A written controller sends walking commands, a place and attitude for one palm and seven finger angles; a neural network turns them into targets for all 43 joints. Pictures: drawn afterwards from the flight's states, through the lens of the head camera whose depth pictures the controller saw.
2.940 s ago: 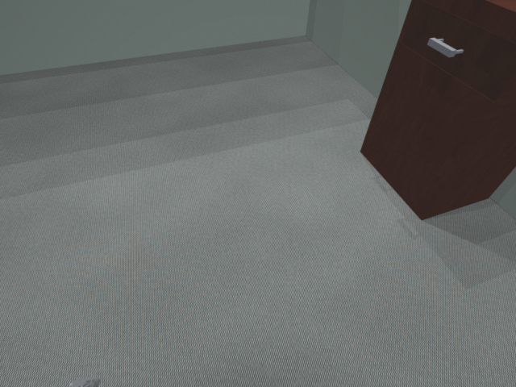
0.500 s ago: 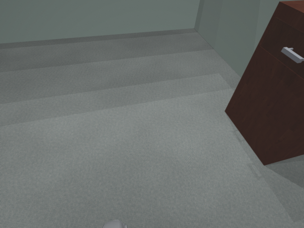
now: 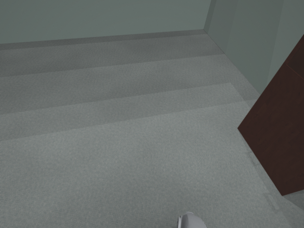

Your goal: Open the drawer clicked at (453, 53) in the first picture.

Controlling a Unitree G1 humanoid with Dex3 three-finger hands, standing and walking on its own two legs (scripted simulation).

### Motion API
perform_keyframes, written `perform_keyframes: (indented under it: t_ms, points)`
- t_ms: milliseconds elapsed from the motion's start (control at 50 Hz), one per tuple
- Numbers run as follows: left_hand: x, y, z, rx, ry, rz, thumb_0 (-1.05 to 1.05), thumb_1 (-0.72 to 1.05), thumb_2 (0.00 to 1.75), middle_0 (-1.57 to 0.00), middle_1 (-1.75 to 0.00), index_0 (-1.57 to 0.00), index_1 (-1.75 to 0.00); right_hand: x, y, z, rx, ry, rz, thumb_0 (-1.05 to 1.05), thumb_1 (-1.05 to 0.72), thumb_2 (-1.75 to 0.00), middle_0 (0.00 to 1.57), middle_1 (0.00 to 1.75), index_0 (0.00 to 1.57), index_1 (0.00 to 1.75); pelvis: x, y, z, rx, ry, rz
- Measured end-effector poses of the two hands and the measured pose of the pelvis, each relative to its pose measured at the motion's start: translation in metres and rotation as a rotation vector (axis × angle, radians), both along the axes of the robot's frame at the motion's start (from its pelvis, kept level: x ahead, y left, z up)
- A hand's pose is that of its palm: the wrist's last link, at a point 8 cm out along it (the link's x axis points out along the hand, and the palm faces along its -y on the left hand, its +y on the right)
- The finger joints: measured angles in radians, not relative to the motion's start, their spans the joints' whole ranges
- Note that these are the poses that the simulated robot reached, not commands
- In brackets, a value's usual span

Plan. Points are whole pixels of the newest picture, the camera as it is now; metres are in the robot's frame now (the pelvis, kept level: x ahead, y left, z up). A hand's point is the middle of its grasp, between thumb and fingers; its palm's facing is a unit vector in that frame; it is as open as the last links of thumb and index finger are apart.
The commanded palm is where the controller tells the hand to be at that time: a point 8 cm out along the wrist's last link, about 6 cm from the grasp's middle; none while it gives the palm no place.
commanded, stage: walk to a spot facing it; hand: left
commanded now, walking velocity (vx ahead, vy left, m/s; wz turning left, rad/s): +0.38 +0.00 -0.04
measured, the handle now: out of the picture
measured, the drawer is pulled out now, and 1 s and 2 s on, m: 0.00 0.00 0.00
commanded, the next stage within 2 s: turn to face it in 0.40 s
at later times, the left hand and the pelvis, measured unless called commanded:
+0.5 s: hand (111, 204) +0.22 +0.14 -0.18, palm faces +0.16 -0.97 -0.18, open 7.2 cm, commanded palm none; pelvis +0.23 -0.04 -0.01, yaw +7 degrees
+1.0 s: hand (101, 157) +0.38 +0.20 -0.17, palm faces +0.03 -0.97 -0.23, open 7.4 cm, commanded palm none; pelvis +0.32 +0.01 -0.01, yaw -4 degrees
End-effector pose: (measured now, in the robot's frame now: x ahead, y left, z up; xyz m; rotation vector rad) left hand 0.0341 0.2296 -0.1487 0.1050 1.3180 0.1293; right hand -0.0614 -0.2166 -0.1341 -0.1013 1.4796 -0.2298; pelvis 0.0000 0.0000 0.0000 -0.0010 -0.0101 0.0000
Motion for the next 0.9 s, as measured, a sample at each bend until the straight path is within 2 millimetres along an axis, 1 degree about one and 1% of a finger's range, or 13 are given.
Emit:
perform_keyframes:
  t_ms: [80,140,180,220,280,320,420,500,620,660,700,780,900]
  points:
    - [0.077,-0.016,-0.001,0.017,-0.049,-0.060,0.00,0.92,0.90,-0.19,-0.30,-0.19,-0.30,0.000,0.000,-0.008,0.044,0.100,-0.061,0.00,-0.91,-0.90,0.20,0.30,0.20,0.30,0.042,-0.015,-0.008,0.010,0.000,-0.012]
    - [0.136,-0.033,-0.004,0.035,-0.120,-0.095,0.00,0.92,0.90,-0.19,-0.30,-0.19,-0.30,0.011,-0.007,-0.020,0.076,0.170,-0.088,0.01,-0.91,-0.90,0.20,0.30,0.20,0.30,0.078,-0.032,-0.020,0.009,-0.004,-0.013]
    - [0.166,-0.041,-0.008,0.052,-0.182,-0.088,0.00,0.91,0.90,-0.20,-0.30,-0.20,-0.30,0.028,-0.016,-0.029,0.095,0.199,-0.087,0.01,-0.91,-0.90,0.20,0.30,0.20,0.30,0.099,-0.044,-0.030,0.016,-0.010,-0.002]
    - [0.180,-0.048,-0.006,0.054,-0.202,-0.065,0.00,0.91,0.90,-0.20,-0.30,-0.20,-0.30,0.059,-0.028,-0.033,0.092,0.181,-0.069,0.01,-0.90,-0.90,0.20,0.30,0.20,0.30,0.116,-0.049,-0.028,0.005,-0.022,0.013]
    - [0.186,-0.055,0.001,0.054,-0.178,-0.029,0.00,0.91,0.90,-0.20,-0.30,-0.20,-0.30,0.126,-0.046,-0.032,0.066,0.080,-0.021,0.01,-0.91,-0.90,0.20,0.30,0.20,0.30,0.142,-0.054,-0.019,-0.003,-0.025,0.026]
    - [0.188,-0.050,0.006,0.077,-0.162,0.011,-0.01,0.94,0.90,-0.20,-0.30,-0.20,-0.30,0.177,-0.056,-0.028,0.048,-0.008,0.013,0.01,-0.91,-0.90,0.20,0.30,0.20,0.30,0.159,-0.055,-0.013,-0.008,-0.021,0.038]
    - [0.181,-0.046,0.006,0.070,-0.072,0.058,-0.02,0.95,0.90,-0.20,-0.30,-0.20,-0.30,0.298,-0.063,-0.015,0.019,-0.197,0.102,0.01,-0.91,-0.90,0.20,0.30,0.20,0.30,0.200,-0.050,-0.006,-0.018,-0.017,0.080]
    - [0.173,-0.044,-0.004,0.030,0.001,0.128,-0.01,0.93,0.90,-0.20,-0.30,-0.20,-0.30,0.382,-0.054,-0.005,0.006,-0.278,0.205,0.01,-0.92,-0.90,0.20,0.30,0.20,0.30,0.232,-0.039,-0.008,-0.033,-0.022,0.124]
    - [0.163,-0.034,-0.032,-0.036,0.147,0.220,0.00,0.92,0.90,-0.20,-0.30,-0.20,-0.30,0.487,-0.013,-0.005,-0.036,-0.372,0.340,0.00,-0.91,-0.90,0.20,0.30,0.20,0.30,0.284,-0.005,-0.027,-0.053,-0.030,0.138]
    - [0.165,-0.028,-0.036,-0.045,0.197,0.222,0.00,0.91,0.90,-0.20,-0.30,-0.20,-0.30,0.504,0.001,-0.004,-0.042,-0.397,0.346,0.00,-0.91,-0.90,0.20,0.30,0.20,0.30,0.293,0.003,-0.029,-0.039,-0.037,0.121]
    - [0.174,-0.020,-0.033,-0.044,0.220,0.205,0.00,0.91,0.90,-0.20,-0.30,-0.20,-0.30,0.511,0.012,-0.001,-0.037,-0.409,0.328,0.00,-0.91,-0.90,0.20,0.30,0.20,0.30,0.301,0.009,-0.025,-0.034,-0.041,0.089]
    - [0.210,-0.002,-0.023,-0.030,0.197,0.162,0.00,0.91,0.90,-0.20,-0.30,-0.20,-0.30,0.505,0.026,0.002,-0.011,-0.394,0.269,0.00,-0.91,-0.90,0.20,0.30,0.20,0.30,0.310,0.015,-0.015,-0.030,-0.037,0.050]
    - [0.277,0.019,-0.007,0.028,0.087,0.089,0.00,0.91,0.90,-0.20,-0.30,-0.20,-0.30,0.491,0.013,0.000,-0.017,-0.386,0.144,-0.03,-0.93,-0.90,0.21,0.30,0.21,0.30,0.318,0.016,-0.010,-0.016,-0.020,-0.014]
